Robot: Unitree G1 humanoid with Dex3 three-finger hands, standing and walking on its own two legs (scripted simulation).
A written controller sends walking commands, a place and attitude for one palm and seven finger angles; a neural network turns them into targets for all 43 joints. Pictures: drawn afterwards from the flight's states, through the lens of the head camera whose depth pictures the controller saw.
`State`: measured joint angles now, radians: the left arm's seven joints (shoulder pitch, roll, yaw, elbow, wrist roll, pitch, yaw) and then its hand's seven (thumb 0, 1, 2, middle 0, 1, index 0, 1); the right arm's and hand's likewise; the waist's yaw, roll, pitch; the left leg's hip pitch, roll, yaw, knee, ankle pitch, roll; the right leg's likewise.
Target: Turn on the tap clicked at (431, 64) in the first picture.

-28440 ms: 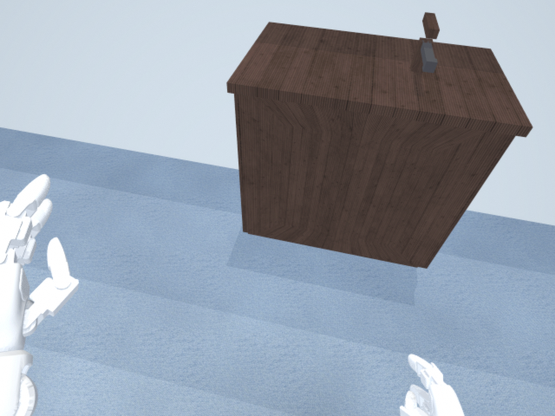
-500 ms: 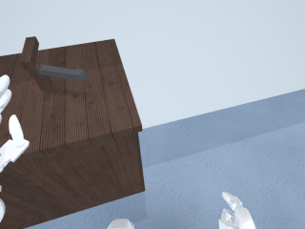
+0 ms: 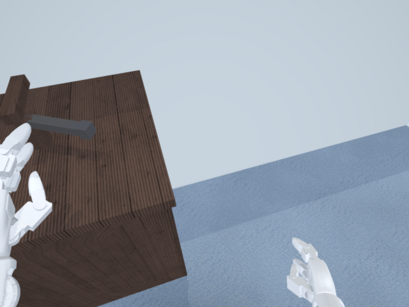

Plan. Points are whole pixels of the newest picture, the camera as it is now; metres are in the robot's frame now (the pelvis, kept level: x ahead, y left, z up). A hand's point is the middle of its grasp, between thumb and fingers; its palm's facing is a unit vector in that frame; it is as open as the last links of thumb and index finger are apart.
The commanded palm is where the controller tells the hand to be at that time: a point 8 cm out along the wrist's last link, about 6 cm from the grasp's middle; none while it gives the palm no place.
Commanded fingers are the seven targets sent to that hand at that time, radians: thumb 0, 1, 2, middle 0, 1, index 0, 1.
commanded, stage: come to a stop and stand still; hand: left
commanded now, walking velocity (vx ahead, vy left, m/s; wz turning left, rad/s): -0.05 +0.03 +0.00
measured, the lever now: (86, 129) +0.43 +0.29 +0.10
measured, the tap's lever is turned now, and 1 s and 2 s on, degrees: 60 60 60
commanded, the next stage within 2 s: look again from close up in 0.96 s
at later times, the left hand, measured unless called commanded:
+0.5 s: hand (27, 214) +0.21 +0.27 +0.15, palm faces +0.25 -0.87 -0.43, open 7.4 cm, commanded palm +0.15 +0.32 +0.18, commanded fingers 0.00 0.90 0.90 -0.20 -0.30 -0.20 -0.30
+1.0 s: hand out of the picture +0.22 +0.31 +0.17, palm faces +0.36 -0.85 -0.38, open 7.4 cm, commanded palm +0.16 +0.34 +0.18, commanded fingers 0.00 0.90 0.90 -0.20 -0.30 -0.20 -0.30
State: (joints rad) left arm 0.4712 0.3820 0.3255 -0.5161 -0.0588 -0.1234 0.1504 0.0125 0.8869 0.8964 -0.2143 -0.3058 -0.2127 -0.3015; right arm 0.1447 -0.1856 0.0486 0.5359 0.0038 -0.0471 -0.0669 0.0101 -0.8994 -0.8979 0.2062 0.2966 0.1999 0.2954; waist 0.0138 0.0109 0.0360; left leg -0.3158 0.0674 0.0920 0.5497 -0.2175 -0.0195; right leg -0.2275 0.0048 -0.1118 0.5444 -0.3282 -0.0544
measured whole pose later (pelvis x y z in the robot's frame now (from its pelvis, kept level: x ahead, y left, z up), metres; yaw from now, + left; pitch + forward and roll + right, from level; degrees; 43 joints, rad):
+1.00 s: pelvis -0.01 +0.07 +0.01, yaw -2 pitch +0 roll -2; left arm 0.43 0.37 0.36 -0.52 -0.03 -0.18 0.12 0.01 0.89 0.90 -0.22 -0.31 -0.21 -0.30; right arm 0.13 -0.19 0.04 0.53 -0.03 -0.09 -0.02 0.01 -0.90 -0.90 0.21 0.30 0.20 0.30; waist 0.04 -0.02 0.07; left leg -0.27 0.00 0.10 0.47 -0.20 0.07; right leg -0.16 -0.03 -0.06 0.38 -0.22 0.03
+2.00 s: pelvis -0.01 -0.01 +0.00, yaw +4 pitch -4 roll +0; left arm 0.30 0.32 0.32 -0.33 -0.10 0.00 0.10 0.01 0.89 0.90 -0.21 -0.31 -0.21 -0.30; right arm 0.12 -0.24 0.03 0.70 -0.02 -0.11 -0.06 0.01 -0.90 -0.90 0.21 0.30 0.20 0.30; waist 0.09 0.05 0.01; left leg -0.25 0.03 -0.03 0.53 -0.22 -0.02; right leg -0.14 0.04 -0.10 0.51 -0.31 -0.06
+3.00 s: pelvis -0.01 +0.01 +0.00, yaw +3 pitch -5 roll +0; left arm 0.45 0.21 0.23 -0.49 -0.19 0.13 0.17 0.02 0.89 0.90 -0.21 -0.30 -0.21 -0.30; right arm 0.14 -0.21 0.05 0.68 -0.01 -0.18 -0.08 0.01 -0.90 -0.90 0.21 0.30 0.20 0.30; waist 0.09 0.05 0.00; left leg -0.22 0.00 -0.01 0.52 -0.22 0.00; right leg -0.11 0.02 -0.08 0.51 -0.32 -0.04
